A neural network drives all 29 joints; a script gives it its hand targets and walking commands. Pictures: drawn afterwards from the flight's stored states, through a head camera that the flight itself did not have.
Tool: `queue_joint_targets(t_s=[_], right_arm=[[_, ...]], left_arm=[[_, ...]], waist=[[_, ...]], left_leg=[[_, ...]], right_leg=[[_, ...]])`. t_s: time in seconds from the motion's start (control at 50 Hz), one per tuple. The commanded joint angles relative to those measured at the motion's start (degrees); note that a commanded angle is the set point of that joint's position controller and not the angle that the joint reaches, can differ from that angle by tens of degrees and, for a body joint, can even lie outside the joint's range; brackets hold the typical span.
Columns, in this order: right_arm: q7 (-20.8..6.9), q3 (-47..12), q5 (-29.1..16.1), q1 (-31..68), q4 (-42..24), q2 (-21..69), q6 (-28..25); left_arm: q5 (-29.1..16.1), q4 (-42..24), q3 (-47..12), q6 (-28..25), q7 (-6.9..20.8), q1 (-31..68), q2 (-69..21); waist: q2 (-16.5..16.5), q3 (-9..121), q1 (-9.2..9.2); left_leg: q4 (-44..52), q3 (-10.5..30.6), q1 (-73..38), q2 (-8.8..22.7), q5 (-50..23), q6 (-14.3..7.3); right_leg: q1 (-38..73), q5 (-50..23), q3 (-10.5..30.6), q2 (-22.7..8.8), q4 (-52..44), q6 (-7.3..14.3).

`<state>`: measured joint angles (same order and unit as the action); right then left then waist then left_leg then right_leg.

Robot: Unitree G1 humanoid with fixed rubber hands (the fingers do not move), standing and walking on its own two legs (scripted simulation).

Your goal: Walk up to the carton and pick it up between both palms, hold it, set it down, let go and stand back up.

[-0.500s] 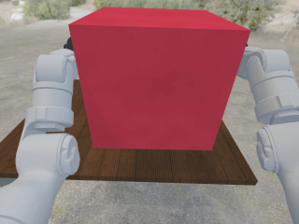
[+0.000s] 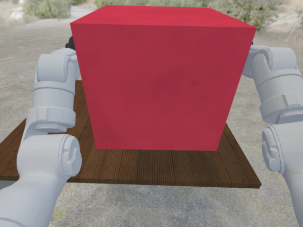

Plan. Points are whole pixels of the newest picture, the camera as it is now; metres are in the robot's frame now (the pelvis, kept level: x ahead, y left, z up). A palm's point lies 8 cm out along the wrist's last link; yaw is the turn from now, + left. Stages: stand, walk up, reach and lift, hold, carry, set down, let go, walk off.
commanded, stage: hold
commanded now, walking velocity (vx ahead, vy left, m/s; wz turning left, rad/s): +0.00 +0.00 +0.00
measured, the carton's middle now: (157, 72) +0.41 -0.01 +0.30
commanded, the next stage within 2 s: none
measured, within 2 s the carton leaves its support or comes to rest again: neither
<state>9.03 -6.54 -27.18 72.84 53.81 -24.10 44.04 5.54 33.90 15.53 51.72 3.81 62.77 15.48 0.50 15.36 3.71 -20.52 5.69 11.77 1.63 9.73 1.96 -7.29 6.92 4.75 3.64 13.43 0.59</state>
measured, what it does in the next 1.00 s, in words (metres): stands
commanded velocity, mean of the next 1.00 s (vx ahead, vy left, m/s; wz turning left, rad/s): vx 0.00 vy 0.00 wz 0.00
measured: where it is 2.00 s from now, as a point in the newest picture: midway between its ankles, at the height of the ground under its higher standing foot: outside the picture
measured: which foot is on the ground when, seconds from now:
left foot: down 0.00-1.00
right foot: down 0.00-1.00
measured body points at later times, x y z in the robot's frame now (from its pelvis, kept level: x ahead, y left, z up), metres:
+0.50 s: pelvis +0.00 +0.00 +0.00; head -0.09 +0.01 +0.44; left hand +0.39 +0.18 +0.35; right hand +0.38 -0.20 +0.37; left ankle +0.01 +0.14 -0.75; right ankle +0.00 -0.12 -0.75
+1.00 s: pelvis +0.00 +0.00 +0.00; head -0.10 +0.01 +0.44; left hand +0.38 +0.19 +0.36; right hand +0.37 -0.20 +0.38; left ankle +0.01 +0.14 -0.75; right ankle +0.00 -0.12 -0.75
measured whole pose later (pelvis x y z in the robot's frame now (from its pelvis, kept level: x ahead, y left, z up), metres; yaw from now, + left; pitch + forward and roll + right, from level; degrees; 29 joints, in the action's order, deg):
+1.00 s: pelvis +0.00 +0.00 +0.00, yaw +0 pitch +1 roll -2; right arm 8.4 -5.2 -25.8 77.7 59.1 -24.3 44.6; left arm 5.0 39.9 15.4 51.3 3.9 67.9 16.8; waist 0.4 15.6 3.1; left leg -20.8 6.0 12.6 1.5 9.5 2.1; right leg -8.2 7.1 4.5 3.6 14.3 0.6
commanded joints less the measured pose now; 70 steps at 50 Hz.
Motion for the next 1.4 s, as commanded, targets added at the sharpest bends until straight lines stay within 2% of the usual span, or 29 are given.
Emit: queue_joint_targets(t_s=[0.0,0.06,0.08,0.14,0.16,0.22,0.24,0.32,0.34,0.36,0.42,0.48,0.54,0.62,0.72,0.8,0.84,0.86,0.94,0.96,1.0,1.14,1.16,1.18,1.24,1.26,1.28,1.34,1.38], right_arm=[[-9.0,-1.81,-10.68,40.91,-21.16,32.92,-2.66],[-8.88,-1.99,-10.74,40.76,-21.87,32.99,-2.63],[-9.21,-1.16,-10.67,45.66,-22.66,33.4,-2.89],[-9.7,-0.98,-10.05,45.13,-19.51,33.69,-2.1],[-9.82,-0.84,-10.09,45.23,-18.95,34.13,-2.05],[-9.69,-1.32,-10.83,44.96,-18.54,33.31,-1.74],[-9.56,-1.07,-10.9,43.53,-17.56,32.88,-1.47],[-9.39,-1.5,-10.94,43.34,-17.46,32.45,-1.47],[-9.29,-0.91,-10.83,43.14,-17.45,32.18,-1.48],[-9.29,-1.12,-10.89,43.89,-17.86,32.09,-1.6],[-9.27,-0.62,-10.94,42.58,-17.44,31.3,-1.5],[-9.24,-1.01,-10.87,42.92,-18.04,31.48,-1.48],[-9.64,-1.07,-11.25,43.46,-17.78,32.27,-1.74],[-9.7,-1.4,-11.12,44.91,-19.31,33.33,-2.07],[-10.07,0.63,-9.48,45.05,-15.2,33.54,-1.96],[-10.09,0.05,-9.72,46.91,-16.61,34.65,-2.38],[-9.87,0.37,-9.55,45.75,-14.83,33.65,-2.09],[-9.9,0.11,-9.39,46.79,-15.79,33.54,-2.46],[-9.92,1.64,-8.49,45.46,-13.45,32.33,-2.09],[-10.07,1.66,-8.74,45.47,-13.15,32.07,-2.14],[-10.16,0.95,-8.93,45.73,-13.99,32.47,-2.31],[-10.33,0.16,-10.06,44.78,-15.43,31.65,-2.45],[-10.32,-0.21,-10.23,44.64,-15.86,31.61,-2.5],[-10.24,-0.09,-10.3,43.91,-15.26,31.75,-2.36],[-10.15,-0.33,-10.28,44.31,-16.47,32.15,-2.5],[-10.15,-0.33,-10.36,43.71,-16.38,32.19,-2.41],[-10.2,-0.8,-10.43,44.84,-17.19,32.98,-2.64],[-10.08,-1.69,-11.44,44.38,-18.43,33.55,-2.73],[-9.87,-1.56,-11.06,44.43,-18.23,33.54,-2.61]], left_arm=[[-11.77,-12.05,-12.9,-4.24,8.95,41.91,-28.14],[-11.81,-12.49,-13.05,-4.15,8.95,41.65,-28.2],[-13.95,-14.51,-15.72,-4.13,8.4,46.47,-29.81],[-12.94,-10.08,-13.28,-3.49,7.6,44.96,-29.59],[-13.33,-11.35,-13.58,-3.75,7.56,46.72,-29.64],[-12.55,-10.06,-12.3,-3.24,7.58,44.56,-28.68],[-12.55,-11.0,-12.55,-3.29,7.79,44.9,-28.56],[-11.61,-9.05,-11.26,-3.09,8.64,43.33,-26.86],[-11.55,-9.22,-11.75,-3.1,8.69,43.34,-27.43],[-11.27,-8.89,-11.67,-2.97,8.72,43.14,-27.54],[-11.88,-10.23,-12.79,-3.07,8.86,43.57,-28.25],[-11.87,-10.11,-12.65,-2.98,8.93,43.12,-28.11],[-12.27,-11.89,-13.27,-3.39,8.61,45.36,-28.66],[-12.39,-11.18,-12.65,-3.64,7.92,45.35,-28.68],[-12.55,-8.63,-12.33,-3.89,7.93,47.54,-28.46],[-12.46,-7.41,-11.29,-4.45,8.19,47.55,-27.74],[-12.09,-5.71,-10.76,-4.42,8.28,46.59,-27.23],[-11.74,-4.24,-10.24,-4.32,8.43,45.79,-27.21],[-11.96,-3.77,-11.08,-4.42,8.92,46.45,-27.77],[-12.26,-4.41,-11.92,-4.47,8.92,47.15,-28.32],[-12.21,-4.95,-11.63,-4.63,8.7,46.76,-28.41],[-12.93,-8.64,-12.84,-4.36,8.21,46.22,-29.44],[-12.48,-8.08,-12.19,-4.17,8.1,44.9,-28.95],[-12.64,-9.01,-12.34,-4.25,8.09,45.58,-28.87],[-12.29,-9.51,-12.25,-4.08,8.02,45.28,-28.77],[-12.64,-10.42,-12.69,-4.09,8.02,45.75,-28.91],[-12.89,-10.96,-12.57,-4.3,7.9,46.46,-28.9],[-12.85,-12.32,-12.63,-4.25,7.32,45.61,-28.73],[-12.33,-10.8,-11.62,-3.91,7.46,44.71,-27.89]], waist=[[1.28,16.92,0.49],[1.2,16.96,0.57],[2.47,19.26,1.3],[0.57,15.63,0.0],[0.63,17.28,0.18],[0.77,17.75,-0.26],[1.35,18.01,0.43],[-0.1,17.12,-0.42],[0.84,16.32,0.11],[1.27,16.17,-0.31],[2.32,15.98,1.01],[1.29,16.08,0.92],[2.93,16.76,0.46],[1.49,17.39,-0.57],[0.78,15.67,0.34],[0.21,18.11,-0.93],[-0.11,16.4,-0.44],[-0.49,16.45,-1.19],[0.37,14.49,0.29],[1.78,14.61,0.53],[1.69,15.97,0.02],[3.27,17.56,0.25],[2.63,16.95,-0.27],[2.69,17.05,0.34],[2.14,16.9,-0.2],[2.18,17.08,0.43],[1.87,17.47,-0.36],[1.87,18.83,-0.54],[0.31,17.87,-0.89]], left_leg=[[1.23,-2.16,-4.75,-1.94,-11.66,-0.18],[1.18,-2.19,-4.87,-1.99,-11.79,-0.22],[0.6,-1.87,-4.88,-1.85,-11.64,0.69],[1.63,-2.15,-2.4,-1.79,-7.81,-0.22],[1.8,-2.02,-2.2,-1.77,-7.18,-0.31],[0.75,-2.09,-3.59,-2.01,-11.31,-0.09],[0.88,-2.04,-3.96,-1.98,-11.31,0.22],[1.1,-2.07,-4.18,-2.08,-11.55,0.07],[1.04,-1.94,-4.18,-1.93,-11.99,0.43],[0.93,-2.05,-4.19,-1.94,-12.59,0.49],[0.78,-1.99,-4.7,-1.84,-13.16,1.13],[0.97,-1.95,-4.54,-1.93,-13.2,0.83],[0.99,-1.84,-4.13,-1.81,-12.89,1.12],[0.75,-1.87,-4.13,-1.82,-12.15,0.42],[2.14,-1.84,-2.18,-1.66,-5.91,-0.38],[1.51,-1.95,-1.95,-2.03,-7.31,-0.68],[1.67,-1.87,-2.39,-1.99,-7.23,-0.58],[1.69,-1.97,-2.18,-2.02,-6.54,-0.82],[2.14,-1.84,-1.96,-1.61,-6.01,-0.15],[2.3,-1.67,-2.04,-1.49,-6.18,0.14],[2.01,-1.71,-1.87,-1.61,-7.32,0.09],[1.51,-1.54,-2.92,-1.38,-10.83,0.89],[1.34,-1.62,-3.29,-1.52,-11.5,0.84],[1.44,-1.7,-3.33,-1.54,-11.52,0.92],[1.41,-1.69,-3.24,-1.62,-11.75,0.79],[1.29,-1.76,-3.63,-1.61,-11.49,0.83],[1.14,-1.78,-3.31,-1.72,-11.85,0.62],[0.3,-1.8,-4.36,-1.89,-13.91,0.56],[0.51,-2.13,-3.91,-2.13,-12.2,0.0]], right_leg=[[7.05,-12.81,0.14,-0.01,0.31,0.31],[7.22,-13.27,0.1,-0.01,0.34,0.22],[6.85,-12.26,-0.39,0.51,1.12,0.3],[6.26,-8.89,0.17,0.2,0.6,0.24],[6.83,-8.6,0.34,0.08,0.91,0.22],[7.78,-13.04,0.54,0.23,1.24,0.25],[8.31,-13.53,0.46,0.27,1.37,0.16],[8.51,-13.64,0.39,0.05,0.96,-0.03],[7.86,-14.04,0.28,0.19,0.98,0.16],[7.8,-14.06,0.23,0.16,0.9,0.17],[7.75,-14.91,0.18,0.34,1.04,0.48],[8.41,-15.32,0.22,0.31,0.92,0.33],[7.89,-13.86,0.09,0.25,1.19,0.48],[7.27,-12.93,0.14,0.22,1.11,0.22],[4.89,-6.93,0.47,-0.46,0.33,0.46],[6.62,-9.22,0.57,-0.43,0.79,0.07],[6.04,-8.97,0.38,-0.34,0.45,0.07],[5.59,-7.87,0.46,-0.56,0.13,0.12],[4.95,-7.07,0.31,-0.37,0.15,0.61],[4.7,-6.89,0.27,-0.28,0.29,0.85],[5.79,-8.03,0.34,-0.15,0.53,0.77],[7.73,-11.63,0.05,0.34,1.34,0.85],[7.51,-12.08,0.08,0.32,1.19,0.74],[8.09,-12.4,0.12,0.35,1.25,0.64],[7.76,-12.43,0.06,0.35,1.21,0.6],[7.61,-12.46,0.18,0.24,1.26,0.57],[7.65,-12.44,-0.03,0.28,1.34,0.41],[8.11,-14.73,-0.04,0.44,1.59,0.14],[7.59,-13.59,0.14,0.12,1.12,-0.18]])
